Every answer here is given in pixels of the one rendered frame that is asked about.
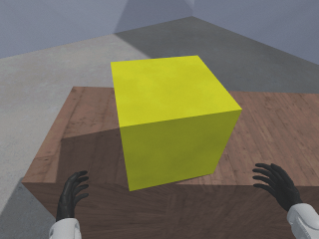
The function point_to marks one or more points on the carton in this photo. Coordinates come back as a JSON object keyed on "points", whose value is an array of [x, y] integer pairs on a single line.
{"points": [[175, 119]]}

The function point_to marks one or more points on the robot left forearm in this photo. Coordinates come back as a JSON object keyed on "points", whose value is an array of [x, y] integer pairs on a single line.
{"points": [[68, 228]]}

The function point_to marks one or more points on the robot right hand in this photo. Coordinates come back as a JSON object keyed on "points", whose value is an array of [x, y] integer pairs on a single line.
{"points": [[280, 185]]}

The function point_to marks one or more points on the robot right forearm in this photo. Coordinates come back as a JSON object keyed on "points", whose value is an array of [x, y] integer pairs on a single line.
{"points": [[304, 221]]}

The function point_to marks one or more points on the pedestal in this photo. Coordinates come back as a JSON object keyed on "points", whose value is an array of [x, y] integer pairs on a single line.
{"points": [[278, 128]]}

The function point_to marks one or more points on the robot left hand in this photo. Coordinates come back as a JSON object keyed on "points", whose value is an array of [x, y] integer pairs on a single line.
{"points": [[68, 199]]}

